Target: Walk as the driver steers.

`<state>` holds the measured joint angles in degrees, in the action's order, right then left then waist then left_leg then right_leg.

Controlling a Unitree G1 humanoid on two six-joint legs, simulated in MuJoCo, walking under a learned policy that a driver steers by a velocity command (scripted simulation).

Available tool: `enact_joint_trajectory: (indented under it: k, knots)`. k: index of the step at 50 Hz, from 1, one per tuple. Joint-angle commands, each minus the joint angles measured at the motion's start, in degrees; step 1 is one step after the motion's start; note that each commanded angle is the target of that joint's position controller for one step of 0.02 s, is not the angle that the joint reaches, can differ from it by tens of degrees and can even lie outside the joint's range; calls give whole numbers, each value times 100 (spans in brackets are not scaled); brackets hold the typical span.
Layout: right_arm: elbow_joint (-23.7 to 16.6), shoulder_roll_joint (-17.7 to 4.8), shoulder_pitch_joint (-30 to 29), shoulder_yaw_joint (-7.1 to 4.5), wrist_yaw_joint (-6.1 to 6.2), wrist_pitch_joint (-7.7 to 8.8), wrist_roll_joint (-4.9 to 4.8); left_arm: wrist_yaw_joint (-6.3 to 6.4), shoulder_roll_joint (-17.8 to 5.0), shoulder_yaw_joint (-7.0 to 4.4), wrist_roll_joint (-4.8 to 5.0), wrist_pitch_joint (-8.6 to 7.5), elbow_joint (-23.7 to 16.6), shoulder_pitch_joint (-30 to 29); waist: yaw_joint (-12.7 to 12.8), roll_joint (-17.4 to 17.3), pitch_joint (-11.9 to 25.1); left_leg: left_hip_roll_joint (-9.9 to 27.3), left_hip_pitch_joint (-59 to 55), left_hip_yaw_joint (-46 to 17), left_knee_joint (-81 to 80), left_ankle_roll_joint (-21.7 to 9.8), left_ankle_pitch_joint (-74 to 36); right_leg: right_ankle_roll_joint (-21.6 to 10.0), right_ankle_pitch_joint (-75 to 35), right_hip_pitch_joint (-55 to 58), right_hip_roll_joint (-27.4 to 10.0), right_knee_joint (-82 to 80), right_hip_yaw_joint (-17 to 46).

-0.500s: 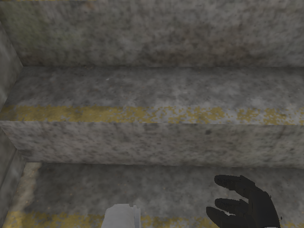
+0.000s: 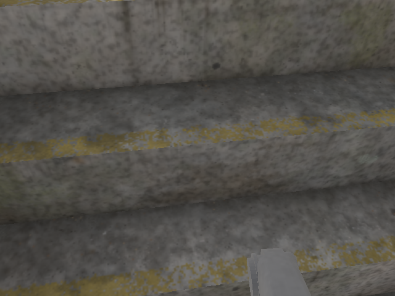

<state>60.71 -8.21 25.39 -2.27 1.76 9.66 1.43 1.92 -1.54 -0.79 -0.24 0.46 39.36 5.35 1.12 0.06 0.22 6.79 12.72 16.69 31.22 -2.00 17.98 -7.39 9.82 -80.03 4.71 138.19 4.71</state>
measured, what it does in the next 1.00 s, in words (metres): climbs, turning right: right foot 0.22 m higher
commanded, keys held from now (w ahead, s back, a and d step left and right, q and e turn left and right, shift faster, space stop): w+e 0.68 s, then w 0.02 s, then w+q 0.30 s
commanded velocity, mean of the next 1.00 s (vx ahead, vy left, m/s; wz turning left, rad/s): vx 0.50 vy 0.00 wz -0.39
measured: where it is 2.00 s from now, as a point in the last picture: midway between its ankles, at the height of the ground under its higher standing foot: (345, 136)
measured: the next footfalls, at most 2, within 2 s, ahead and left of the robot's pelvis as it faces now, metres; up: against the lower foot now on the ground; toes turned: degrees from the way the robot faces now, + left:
right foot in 0.28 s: +0.29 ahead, -0.16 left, +0.22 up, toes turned -7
left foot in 1.02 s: +0.48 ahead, -0.11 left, +0.44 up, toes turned -25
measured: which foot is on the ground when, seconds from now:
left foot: down 0.00-0.32, up 0.34-1.00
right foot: up 0.00-0.26, down 0.28-1.00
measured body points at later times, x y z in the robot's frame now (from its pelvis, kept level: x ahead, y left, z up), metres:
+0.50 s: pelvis +0.21 -0.11 +0.17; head +0.23 -0.10 +0.62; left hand +0.35 +0.12 +0.04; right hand +0.41 -0.35 +0.13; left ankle +0.05 +0.06 -0.23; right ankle +0.25 -0.15 -0.52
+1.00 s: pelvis +0.35 -0.13 +0.29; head +0.36 -0.16 +0.74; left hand +0.40 +0.08 +0.15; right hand +0.50 -0.36 +0.18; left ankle +0.44 -0.09 -0.29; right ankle +0.28 -0.15 -0.47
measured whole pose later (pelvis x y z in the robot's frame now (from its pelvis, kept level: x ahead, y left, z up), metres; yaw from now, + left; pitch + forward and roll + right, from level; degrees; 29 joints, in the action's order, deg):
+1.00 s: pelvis +0.35 -0.13 +0.29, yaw -20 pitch +3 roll +6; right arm 41.4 -3.1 0.5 2.0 3.0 -1.6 -2.2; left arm 4.5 -6.0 -2.8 2.1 -4.9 54.5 24.7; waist 1.5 3.5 0.9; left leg -6.7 51.1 10.8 82.3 -9.1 38.1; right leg -7.0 -11.3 -3.7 1.2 11.1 5.2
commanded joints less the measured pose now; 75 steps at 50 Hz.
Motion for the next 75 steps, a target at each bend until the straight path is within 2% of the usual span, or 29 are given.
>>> enact_joint_trajectory:
  k: [1,7,9,11,13,14,17,18,21,22,27,33,35,38,40,43,45,48,49,51,52,53,54,57,65,70,73,74,75]
  knots:
    - [-427,-696,109,-88,80,143,19,-104,-332,-66,80,6,-659,-849,82,3,-693,1309,-197,-1144,-2360,-518,1031,16,214,-786,-278,-481,-120]
    - [-417,-832,1125,-213,321,-87,17,-323,19,33,-231,304,-1283,-1778,-338,-560,-331,1543,-2442,-842,-2709,-668,624,-49,991,-1644,-882,-1677,-539]
    - [-391,-847,1212,-188,408,-207,-192,-488,-23,231,-21,352,-1619,-2376,-669,-954,-533,1522,-2422,-385,-3724,-931,-573,-258,1917,-651,-1362,-3871,-1417]
    - [-456,-610,609,-85,341,-258,-374,-382,-28,236,113,500,-1112,-1421,-176,-676,-282,925,-1653,559,-3186,-862,-3999,-552,2151,1819,-1028,-5386,-2243]
    - [-630,-1541,448,-184,232,-159,-531,-251,-318,106,-7,369,-730,111,511,-1199,856,1714,-1573,236,-1250,-1014,-11395,-768,2279,4139,-146,-5521,-2349]
    - [-1005,-1986,-100,-304,-3,-104,-594,-155,-777,-103,-62,292,-460,1462,1070,-1727,1881,1505,-1499,145,324,-1020,-12082,-809,2525,5669,301,-6509,-1611]
    - [-2357,-1218,-1365,-353,-509,38,-252,-56,-2454,-835,-170,269,-593,506,711,457,2494,-797,2600,-1770,6930,-203,-1760,-726,6149,7124,-1408,-12085,5435]
    - [-2789,-326,-1904,-243,-516,24,-43,-68,-2166,-711,-232,217,-521,-48,325,238,2117,-677,3289,-2823,8950,-166,-2302,-57,5030,6834,-1579,-12480,5574]
    - [-3065,330,-1615,150,-245,-48,146,-6,-1124,-446,-201,-159,614,496,-220,-481,262,-622,4591,-2421,9689,-505,-2636,193,2394,5956,-841,-11050,3277]
    - [-2813,-3,-1887,153,-169,-74,350,86,-1074,-466,-49,-165,812,1026,322,-508,31,-640,4359,-2252,8286,-425,-2257,296,765,6626,-113,-10666,2762]
    - [-3078,-30,-2959,334,-166,-209,47,278,-1338,-563,-189,-435,1454,2895,634,176,949,-1187,5243,-2004,7473,-85,-449,69,-4312,9659,-453,-10898,1929]
    - [-3469,759,-3644,602,-133,-533,161,88,-1111,-418,-409,-889,1022,2301,44,318,1388,-1124,6642,-1832,11097,-9,-124,-649,-1769,8235,-1273,-11461,3610]
    - [-3662,698,-4139,587,-8,-453,247,-87,-1297,-455,-275,-1024,1007,2260,121,109,603,-868,7637,-1916,11823,-173,-218,-738,570,7555,-1253,-11780,3499]
    - [-3681,917,-4666,688,139,-663,220,-89,-935,-346,-188,-897,1449,2598,389,-37,-219,-578,6849,-1195,9887,-355,-1100,237,848,6132,-704,-12362,2174]
    - [-3975,1002,-5307,698,155,-809,39,92,-808,-322,-140,-721,1893,3351,818,580,-592,-602,6513,-709,8988,-401,-670,69,-559,6130,-879,-13103,2318]
    - [-3390,1197,-4039,629,166,-889,-103,356,-975,-419,-173,-535,2132,3881,483,1343,533,-685,6222,-860,8758,-696,572,-145,-4328,8560,-1361,-12743,1357]
    - [-2883,781,-3280,496,147,-850,-255,359,-1027,-368,113,-562,1669,3052,40,681,942,-1000,3668,-206,6802,-841,1282,111,-7852,7622,-1214,-12610,-8]
    - [-2537,-32,-2336,266,197,-1097,-453,395,-1828,-469,249,-637,1297,2574,-597,1190,1487,-1494,1952,-347,4759,-613,2654,-276,-11748,8196,-1854,-11492,117]
    - [-2233,-93,-2477,190,122,-1032,-452,264,-1519,-454,360,-560,1289,3340,65,306,1759,-1772,1006,-493,4322,-790,2611,58,-11357,7696,-1687,-11010,152]
    - [-1278,-572,-265,-49,128,-1250,-315,90,-2193,-560,266,-687,924,2042,-1187,-178,1916,-1749,-407,-1230,3068,-927,1950,109,-8498,6646,-1447,-9674,-197]
    - [-983,-695,-584,-179,176,-1350,-105,-79,-1616,-472,-36,-568,463,981,-1281,-1835,1128,-578,122,-4661,999,-2018,3020,543,-1788,4639,-87,-6591,-387]
    - [-1175,-156,-1706,-26,313,-1345,-62,-243,-1112,-312,-442,-487,-249,-175,-828,-1414,290,-182,1835,-7413,-516,-2644,4329,802,-517,3533,163,-3292,699]
    - [-1322,-119,-2205,39,410,-1131,-194,-228,-426,-48,-566,-412,-1056,-567,-421,-1098,-509,13,2971,-7632,-796,-2528,4729,882,-330,2712,109,-1909,881]
    - [-766,118,-1511,62,296,-692,148,-240,-96,196,-571,-368,-808,791,529,710,-364,-494,2665,-5413,-246,-1518,2796,570,-305,2268,-176,-2116,615]
    - [-1104,-896,-548,-276,349,-398,-159,-141,-651,217,-175,-231,-1070,-537,-306,8,-522,-210,1895,-5225,-1134,-1780,2362,860,-352,2504,-960,-5685,-287]
    - [-1473,-1091,-867,-445,363,-525,111,-87,-902,53,321,-396,-736,237,-79,-1078,117,-318,1700,-4481,-1454,-1453,1263,352,740,5797,-648,-9494,-855]
    - [-1752,-742,-1485,-409,-52,-236,-10,42,-1595,-388,62,-619,-77,2401,1144,105,1192,-1151,2065,-2885,2161,-1009,-1194,374,205,8854,-690,-11232,-851]
    - [-2081,-319,-2017,-308,-34,-52,45,67,-1607,-386,-82,-661,108,2682,1281,356,692,-1190,3264,-2504,3788,-757,-428,391,249,9141,-1452,-11748,220]
    - [-2312,0,-1324,-195,-11,-65,-203,93,-1929,-342,-391,-680,70,2510,418,1212,1044,-1276,4609,-2050,5325,-319,592,-473,-1813,9866,-2821,-11777,2205]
